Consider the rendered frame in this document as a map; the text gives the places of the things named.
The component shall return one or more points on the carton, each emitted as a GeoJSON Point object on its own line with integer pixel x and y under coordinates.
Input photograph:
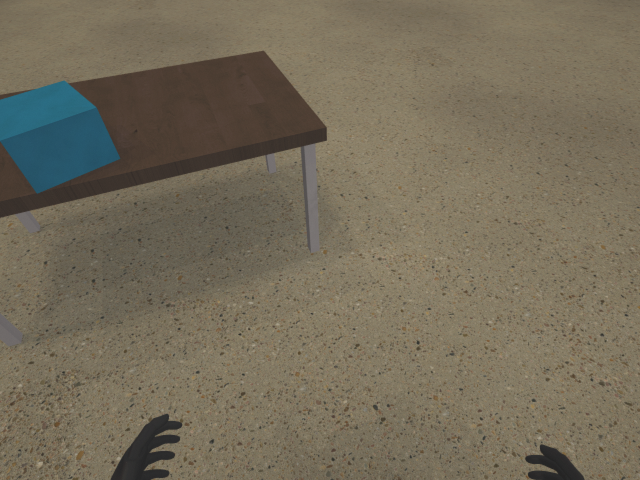
{"type": "Point", "coordinates": [54, 134]}

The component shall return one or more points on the robot left hand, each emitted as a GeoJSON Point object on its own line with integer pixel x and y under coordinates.
{"type": "Point", "coordinates": [138, 456]}

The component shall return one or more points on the robot right hand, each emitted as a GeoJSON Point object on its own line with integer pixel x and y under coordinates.
{"type": "Point", "coordinates": [555, 460]}

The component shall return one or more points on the table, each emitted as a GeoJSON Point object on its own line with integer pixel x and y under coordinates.
{"type": "Point", "coordinates": [176, 120]}

